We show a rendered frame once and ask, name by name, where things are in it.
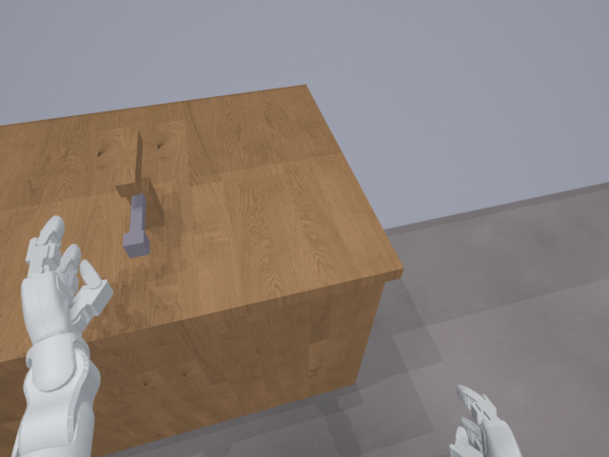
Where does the right robot hand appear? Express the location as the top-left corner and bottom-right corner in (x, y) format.
(450, 385), (522, 457)

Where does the robot left forearm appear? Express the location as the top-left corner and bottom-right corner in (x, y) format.
(11, 332), (101, 457)

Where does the left robot hand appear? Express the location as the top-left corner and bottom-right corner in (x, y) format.
(21, 215), (113, 345)

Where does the tap lever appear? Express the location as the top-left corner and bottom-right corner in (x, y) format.
(123, 193), (150, 258)

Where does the counter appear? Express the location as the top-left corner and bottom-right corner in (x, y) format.
(0, 85), (404, 457)

